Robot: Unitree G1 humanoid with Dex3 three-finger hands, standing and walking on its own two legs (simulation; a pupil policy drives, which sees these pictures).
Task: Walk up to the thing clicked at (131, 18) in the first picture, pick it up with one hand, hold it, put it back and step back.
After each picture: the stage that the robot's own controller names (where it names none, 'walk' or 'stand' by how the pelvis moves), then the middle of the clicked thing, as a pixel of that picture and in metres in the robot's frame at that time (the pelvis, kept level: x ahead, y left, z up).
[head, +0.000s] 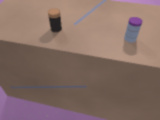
stand; (132, 29) +0.72 -0.24 -0.02
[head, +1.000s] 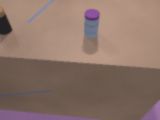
sink last; (91, 24) +0.65 -0.01 +0.02
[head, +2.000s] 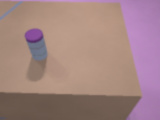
rise first; (37, 45) +0.51 +0.21 +0.03
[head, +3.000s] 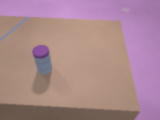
stand; (42, 60) +0.51 +0.19 -0.02
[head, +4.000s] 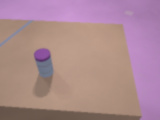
stand; (44, 63) +0.50 +0.19 -0.02
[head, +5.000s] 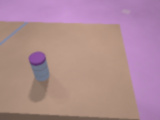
stand; (39, 66) +0.48 +0.20 -0.02
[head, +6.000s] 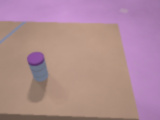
stand; (38, 67) +0.47 +0.20 -0.02
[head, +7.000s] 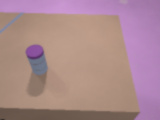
rise first; (37, 60) +0.48 +0.21 -0.02
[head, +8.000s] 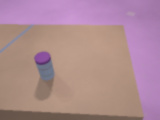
go down; (45, 66) +0.48 +0.21 -0.02
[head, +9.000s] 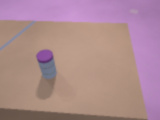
go down; (47, 64) +0.48 +0.19 -0.01
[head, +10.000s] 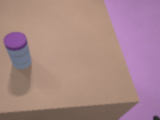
go down; (18, 51) +0.47 +0.19 +0.04
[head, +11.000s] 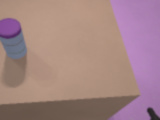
close in; (12, 39) +0.48 +0.19 +0.06
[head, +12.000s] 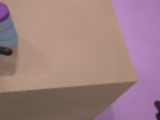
close; (1, 25) +0.51 +0.20 +0.08
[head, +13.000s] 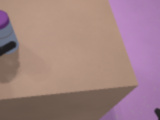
lift; (2, 33) +0.49 +0.20 +0.08
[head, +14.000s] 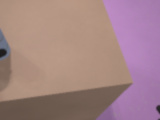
lift; out of the picture +0.47 +0.21 +0.08
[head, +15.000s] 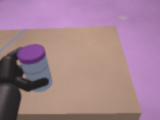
lift; (36, 68) +0.31 +0.14 +0.19
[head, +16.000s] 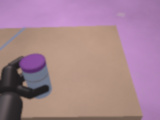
hold; (37, 76) +0.32 +0.15 +0.14
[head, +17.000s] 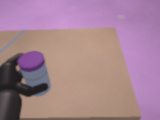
hold; (35, 74) +0.32 +0.15 +0.15
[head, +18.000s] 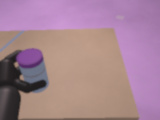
crouch; (34, 71) +0.33 +0.15 +0.16
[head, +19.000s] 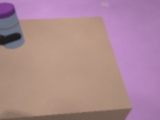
crouch; (8, 26) +0.46 +0.20 +0.20
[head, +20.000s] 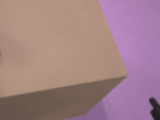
lower; out of the picture +0.52 +0.22 +0.08
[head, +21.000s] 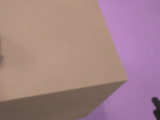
lower; out of the picture +0.51 +0.22 +0.08
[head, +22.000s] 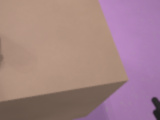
lower; out of the picture +0.51 +0.22 +0.08
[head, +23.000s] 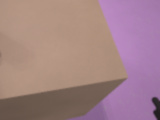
lower; out of the picture +0.52 +0.22 +0.08
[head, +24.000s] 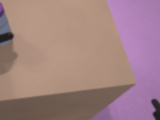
open; out of the picture +0.51 +0.20 +0.08
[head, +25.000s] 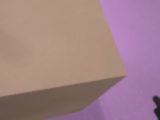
rise; out of the picture +0.52 +0.22 +0.09
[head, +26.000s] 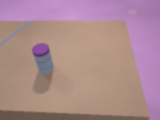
sink last; (43, 59) +0.49 +0.20 +0.03
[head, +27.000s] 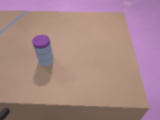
stand; (43, 50) +0.51 +0.19 +0.03
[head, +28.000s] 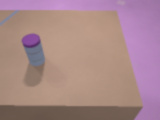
stand; (34, 50) +0.51 +0.21 +0.04
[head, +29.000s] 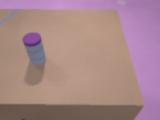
stand; (35, 49) +0.51 +0.21 +0.05
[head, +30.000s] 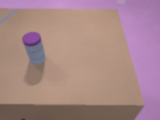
stand; (34, 48) +0.51 +0.21 +0.05
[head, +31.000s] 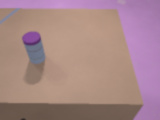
stand; (34, 48) +0.51 +0.21 +0.05
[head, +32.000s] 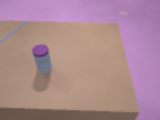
stand; (42, 59) +0.52 +0.20 -0.01
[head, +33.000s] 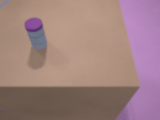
walk; (36, 34) +0.56 +0.20 +0.01
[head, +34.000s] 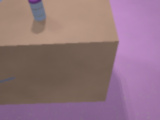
walk; (37, 8) +0.78 +0.27 +0.01
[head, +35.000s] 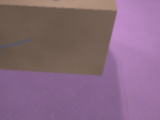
stand; out of the picture +1.14 +0.19 +0.01
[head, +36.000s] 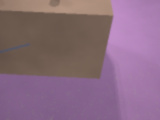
stand; out of the picture +1.14 +0.21 -0.01
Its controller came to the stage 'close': yes
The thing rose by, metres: 0.21
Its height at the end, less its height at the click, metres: +0.00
